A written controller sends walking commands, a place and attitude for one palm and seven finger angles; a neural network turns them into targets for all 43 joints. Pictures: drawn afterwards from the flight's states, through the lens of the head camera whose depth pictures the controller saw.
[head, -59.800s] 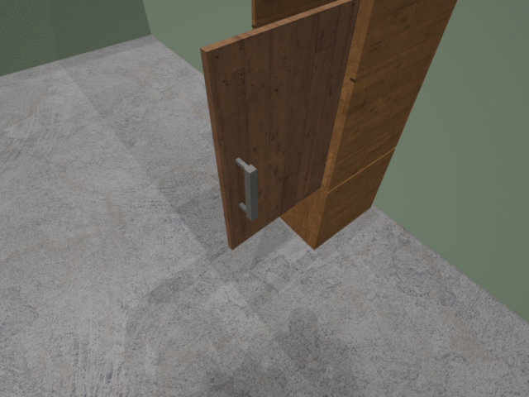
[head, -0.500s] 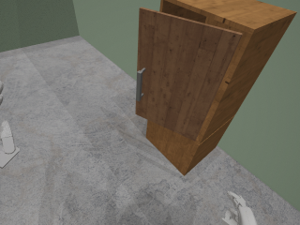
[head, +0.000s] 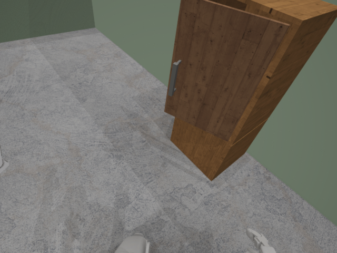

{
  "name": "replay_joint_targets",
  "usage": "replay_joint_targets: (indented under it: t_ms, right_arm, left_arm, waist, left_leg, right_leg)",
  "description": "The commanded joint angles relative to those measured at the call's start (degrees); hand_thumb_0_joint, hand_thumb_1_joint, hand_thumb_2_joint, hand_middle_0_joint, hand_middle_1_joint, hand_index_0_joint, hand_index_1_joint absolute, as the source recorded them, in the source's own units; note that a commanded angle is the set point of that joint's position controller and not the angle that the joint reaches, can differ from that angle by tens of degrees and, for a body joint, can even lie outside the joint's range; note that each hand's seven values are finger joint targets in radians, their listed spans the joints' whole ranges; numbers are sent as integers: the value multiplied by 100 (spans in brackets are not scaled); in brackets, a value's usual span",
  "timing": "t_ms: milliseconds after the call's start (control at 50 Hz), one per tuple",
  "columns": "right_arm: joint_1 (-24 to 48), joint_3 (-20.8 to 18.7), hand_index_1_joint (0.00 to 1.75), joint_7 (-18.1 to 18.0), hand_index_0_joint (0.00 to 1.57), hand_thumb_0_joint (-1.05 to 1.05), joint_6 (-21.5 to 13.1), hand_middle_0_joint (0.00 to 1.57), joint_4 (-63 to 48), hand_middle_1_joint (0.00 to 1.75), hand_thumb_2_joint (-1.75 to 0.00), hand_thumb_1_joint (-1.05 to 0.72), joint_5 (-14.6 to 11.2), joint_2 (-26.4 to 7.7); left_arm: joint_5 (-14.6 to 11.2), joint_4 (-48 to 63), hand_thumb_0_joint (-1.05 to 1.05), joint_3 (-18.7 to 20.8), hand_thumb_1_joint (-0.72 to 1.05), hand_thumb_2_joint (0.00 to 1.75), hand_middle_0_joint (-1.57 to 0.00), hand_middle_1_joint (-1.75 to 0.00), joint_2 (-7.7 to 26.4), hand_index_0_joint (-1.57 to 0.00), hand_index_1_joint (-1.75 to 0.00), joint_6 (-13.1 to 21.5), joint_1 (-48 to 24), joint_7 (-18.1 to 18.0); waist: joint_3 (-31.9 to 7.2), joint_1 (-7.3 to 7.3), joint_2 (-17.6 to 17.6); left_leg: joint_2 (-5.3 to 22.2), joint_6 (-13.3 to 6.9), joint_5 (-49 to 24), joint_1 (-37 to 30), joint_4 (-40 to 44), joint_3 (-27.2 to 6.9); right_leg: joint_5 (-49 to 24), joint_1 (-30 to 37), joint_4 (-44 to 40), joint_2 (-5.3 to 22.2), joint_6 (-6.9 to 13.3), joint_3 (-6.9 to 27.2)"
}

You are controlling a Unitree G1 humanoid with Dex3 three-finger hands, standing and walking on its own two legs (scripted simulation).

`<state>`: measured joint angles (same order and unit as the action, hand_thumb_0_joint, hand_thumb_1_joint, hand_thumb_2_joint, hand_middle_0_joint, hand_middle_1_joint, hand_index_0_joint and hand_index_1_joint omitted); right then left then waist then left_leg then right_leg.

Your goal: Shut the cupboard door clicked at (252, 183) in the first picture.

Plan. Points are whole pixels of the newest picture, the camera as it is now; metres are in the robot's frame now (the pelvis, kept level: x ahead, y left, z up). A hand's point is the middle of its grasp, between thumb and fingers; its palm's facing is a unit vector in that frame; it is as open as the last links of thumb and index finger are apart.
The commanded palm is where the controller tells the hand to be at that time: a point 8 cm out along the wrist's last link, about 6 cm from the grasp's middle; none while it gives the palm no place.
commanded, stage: stop stepping back and stand still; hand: left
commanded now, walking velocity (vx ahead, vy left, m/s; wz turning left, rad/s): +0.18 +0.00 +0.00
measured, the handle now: (175, 78) +0.87 +0.01 -0.06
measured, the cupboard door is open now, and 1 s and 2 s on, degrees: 21 21 21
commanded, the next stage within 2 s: let the arm hang, fingers relaxed in 1.38 s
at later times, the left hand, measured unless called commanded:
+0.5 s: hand out of the picture +0.14 +0.34 +0.20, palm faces +0.38 -0.80 -0.47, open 7.5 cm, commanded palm +0.08 +0.37 +0.20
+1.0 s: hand out of the picture +0.18 +0.35 +0.18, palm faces +0.31 -0.78 -0.54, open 7.5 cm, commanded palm +0.12 +0.38 +0.20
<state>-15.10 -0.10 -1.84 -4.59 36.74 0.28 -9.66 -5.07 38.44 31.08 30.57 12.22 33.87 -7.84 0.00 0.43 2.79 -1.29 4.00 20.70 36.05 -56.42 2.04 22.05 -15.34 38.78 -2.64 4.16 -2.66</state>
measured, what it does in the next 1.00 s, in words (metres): steps to the left: left foot, then right foot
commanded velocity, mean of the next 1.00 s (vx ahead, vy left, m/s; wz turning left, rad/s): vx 0.08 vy -0.12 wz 0.00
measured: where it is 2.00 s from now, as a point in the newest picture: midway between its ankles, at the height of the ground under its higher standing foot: outside the picture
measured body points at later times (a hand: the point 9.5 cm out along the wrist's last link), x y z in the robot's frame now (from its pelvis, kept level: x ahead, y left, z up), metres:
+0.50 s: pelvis -0.08 +0.08 +0.02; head -0.10 +0.10 +0.47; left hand +0.11 +0.38 +0.22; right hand +0.08 -0.16 -0.06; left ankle +0.02 +0.15 -0.70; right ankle -0.13 -0.01 -0.71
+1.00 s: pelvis -0.04 +0.09 +0.03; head -0.02 +0.09 +0.48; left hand +0.16 +0.39 +0.21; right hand +0.08 -0.12 -0.08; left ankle +0.00 +0.19 -0.71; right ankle -0.10 +0.01 -0.71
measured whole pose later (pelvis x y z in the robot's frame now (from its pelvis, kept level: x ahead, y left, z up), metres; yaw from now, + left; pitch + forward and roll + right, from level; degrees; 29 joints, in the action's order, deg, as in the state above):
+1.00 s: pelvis -0.04 +0.09 +0.03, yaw -4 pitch +2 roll -1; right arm -13.4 2.8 -3.2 -3.5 36.2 0.6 -7.9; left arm -3.5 28.0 25.4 26.6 8.5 34.1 -8.5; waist 0.7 -1.5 -0.4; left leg 2.2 -1.7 10.7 18.0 -26.6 7.6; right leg 16.4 -8.7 23.3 -1.2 1.7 -4.8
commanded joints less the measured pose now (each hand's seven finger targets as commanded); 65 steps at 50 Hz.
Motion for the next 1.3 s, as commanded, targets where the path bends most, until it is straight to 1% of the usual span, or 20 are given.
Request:
replay_joint_targets:
  t_ms: [0, 40, 60, 100, 160, 320, 340, 380, 400, 420, 440, 480, 540, 560, 600, 620, 660, 740, 1000, 1280]
  right_arm:
    - [539, -230, 30, -274, 20, 0, -243, 20, -524, 30, -90, -90, 0, -944]
    - [610, -209, 30, -380, 20, 0, -350, 20, -707, 30, -90, -90, -50, -1141]
    - [637, -166, 30, -404, 20, 0, -432, 20, -804, 30, -90, -90, -93, -1102]
    - [728, -108, 30, -330, 20, 0, -568, 20, -690, 30, -90, -90, 25, -878]
    - [837, -179, 30, -107, 20, 0, -529, 20, -837, 30, -90, -90, 48, -833]
    - [741, -187, 30, -247, 20, 0, 35, 20, -1145, 30, -90, -90, 69, -727]
    - [666, -176, 30, -261, 20, 0, 119, 20, -1095, 30, -90, -90, 42, -692]
    - [537, -176, 30, -222, 20, 0, 230, 20, -1019, 30, -90, -90, 30, -677]
    - [650, -152, 30, -206, 20, 0, 214, 20, -995, 30, -90, -90, 49, -793]
    - [730, -123, 30, -155, 20, 0, 132, 20, -1000, 30, -90, -90, 101, -817]
    - [545, -221, 30, -166, 20, 0, 111, 20, -865, 30, -90, -90, -88, -744]
    - [965, -293, 30, -244, 20, 0, 103, 20, -968, 30, -90, -90, -142, -943]
    - [883, -129, 30, -387, 20, 0, -8, 20, -880, 30, -90, -90, -47, -901]
    - [844, -167, 30, -425, 20, 0, -90, 20, -925, 30, -90, -90, -48, -1005]
    - [781, -125, 30, -400, 20, 0, -245, 20, -889, 30, -90, -90, 21, -958]
    - [789, -99, 30, -358, 20, 0, -346, 20, -883, 30, -90, -90, 76, -882]
    - [789, -141, 30, -250, 20, 0, -425, 20, -827, 30, -90, -90, 83, -824]
    - [642, -165, 30, -126, 20, 0, -344, 20, -840, 30, -90, -90, 72, -819]
    - [584, -186, 30, -233, 20, 0, -146, 20, -897, 30, -90, -90, -118, -776]
    - [731, -179, 30, -310, 20, 0, 131, 20, -1029, 30, -90, -90, -176, -818]
  left_arm:
    - [264, -391, 0, -27, 90, 90, -20, -30, 386, -20, -30, -52, -1441, -292]
    - [340, -132, 0, -337, 90, 90, -20, -30, 251, -20, -30, 24, -1940, -334]
    - [379, -35, 0, -215, 90, 90, -20, -30, 420, -20, -30, 126, -2120, -358]
    - [338, 411, 0, -128, 90, 90, -20, -30, 534, -20, -30, 223, -2144, -226]
    - [302, 800, 0, -313, 90, 90, -20, -30, 271, -20, -30, 104, -1240, -173]
    - [-19, 322, 0, -39, 90, 90, -20, -30, 612, -20, -30, -426, -96, -184]
    - [4, 152, 0, 35, 90, 90, -20, -30, 717, -20, -30, -496, -66, -182]
    - [64, 150, 0, 295, 90, 90, -20, -30, 971, -20, -30, -512, -351, -227]
    - [12, 358, 0, 365, 90, 90, -20, -30, 1053, -20, -30, -373, -815, -288]
    - [28, -52, 0, 524, 90, 90, -20, -30, 1192, -20, -30, -181, -974, -331]
    - [69, -528, 0, -73, 90, 90, -20, -30, 441, -20, -30, -264, -801, -317]
    - [162, -212, 0, -301, 90, 90, -20, -30, 367, -20, -30, -357, -1189, -323]
    - [289, 410, 0, -377, 90, 90, -20, -30, 485, -20, -30, -115, -1618, -392]
    - [294, 638, 0, -311, 90, 90, -20, -30, 539, -20, -30, -55, -1673, -390]
    - [271, 1053, 0, -68, 90, 90, -20, -30, 684, -20, -30, 173, -1663, -333]
    - [277, 1043, 0, 84, 90, 90, -20, -30, 844, -20, -30, 237, -1679, -310]
    - [277, 987, 0, 170, 90, 90, -20, -30, 730, -20, -30, 260, -1244, -294]
    - [203, 584, 0, 105, 90, 90, -20, -30, 295, -20, -30, 147, -75, -247]
    - [111, 268, 0, 67, 90, 90, -20, -30, 432, -20, -30, -77, -127, -258]
    - [240, -176, 0, 6, 90, 90, -20, -30, 430, -20, -30, 8, -373, -342]
  waist:
    - [498, -304, 4]
    - [608, -209, -1790]
    - [517, -124, -1835]
    - [191, -210, -1996]
    - [-293, 13, -1235]
    - [-674, -67, -1542]
    - [-708, -94, -965]
    - [-591, -148, 437]
    - [-202, -149, 516]
    - [-107, -322, 374]
    - [-346, -170, 1066]
    - [515, -141, 555]
    - [611, -252, -674]
    - [609, -256, -1237]
    - [362, -270, -2626]
    - [428, -243, -2149]
    - [140, -106, -1445]
    - [-289, -89, -1769]
    - [-1205, -191, -13]
    - [-645, -118, -362]
  left_leg:
    - [525, -364, 352, -2112, 1891, -300]
    - [1131, -684, 995, -1669, 3718, -1483]
    - [1616, -852, 1536, -1275, 4389, -2230]
    - [1882, -287, 3212, -1093, 5570, -3233]
    - [1711, -109, 2107, -1647, 5330, -1997]
    - [911, 414, 691, -1861, 4699, -235]
    - [744, 282, 778, -1472, 3872, 16]
    - [424, -179, 223, -920, 1147, 149]
    - [522, -206, -26, -489, 390, -48]
    - [743, -155, -208, -1014, 721, -134]
    - [495, -267, 117, -654, 773, -25]
    - [608, -318, 177, -936, 802, 0]
    - [445, -410, -79, -2158, 2292, 406]
    - [728, -592, 287, -2399, 2974, -200]
    - [2060, -910, 1425, -2323, 4640, -2913]
    - [2318, -938, 1982, -1856, 5072, -3368]
    - [2093, -887, 1641, -1613, 5001, -2404]
    - [1644, -601, 1045, -1643, 4902, -918]
    - [926, -466, -2292, -2442, 2724, -109]
    - [690, -524, -2572, -2277, 2431, 106]
  right_leg:
    - [1613, -1935, -1623, 1181, 129, 1158]
    - [669, -1296, -395, 373, -285, 575]
    - [231, -827, 82, 116, -462, 268]
    - [545, -785, 1557, -132, -474, 434]
    - [186, -464, 1528, -182, -359, 216]
    - [423, 1459, -1698, -545, -85, -806]
    - [300, 1714, -1916, -129, 136, -405]
    - [1019, 724, -2796, 1860, 1025, 2025]
    - [515, 471, -2897, 2319, 1326, 2247]
    - [69, 14, -2505, 2219, 659, 1857]
    - [789, 489, -2257, 1824, 803, 1550]
    - [1679, -573, -2508, 1852, 857, 1795]
    - [1299, -963, -1614, 1327, 484, 700]
    - [1030, -1198, -848, 934, 240, 425]
    - [1119, -1351, 1132, 100, -276, -52]
    - [847, -1189, 1697, 187, -279, 345]
    - [335, -649, 1463, 311, -283, 354]
    - [137, 257, 164, 57, -380, -289]
    - [-3137, 1042, -1444, 886, -228, 559]
    - [-4110, 683, -1439, 1042, -604, 595]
